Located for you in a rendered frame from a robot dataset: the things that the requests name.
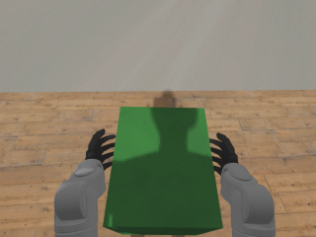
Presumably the carton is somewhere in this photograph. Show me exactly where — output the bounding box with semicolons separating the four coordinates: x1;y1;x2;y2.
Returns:
103;107;223;236

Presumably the left robot hand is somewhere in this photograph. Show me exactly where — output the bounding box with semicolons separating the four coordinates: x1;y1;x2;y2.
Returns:
85;129;116;171

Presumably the robot right forearm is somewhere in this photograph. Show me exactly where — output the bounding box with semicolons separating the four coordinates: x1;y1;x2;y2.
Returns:
220;163;276;237

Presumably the robot left forearm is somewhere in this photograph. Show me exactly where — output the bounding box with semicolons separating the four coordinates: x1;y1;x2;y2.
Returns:
53;159;107;237

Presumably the right robot hand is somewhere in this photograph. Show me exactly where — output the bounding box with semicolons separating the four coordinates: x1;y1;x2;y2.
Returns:
209;132;239;176

